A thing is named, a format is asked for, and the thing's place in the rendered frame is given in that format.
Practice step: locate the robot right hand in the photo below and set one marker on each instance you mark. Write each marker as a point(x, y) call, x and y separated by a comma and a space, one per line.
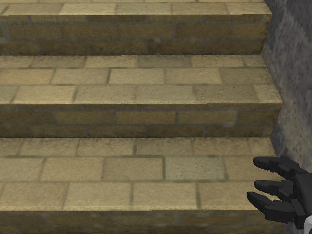
point(295, 202)

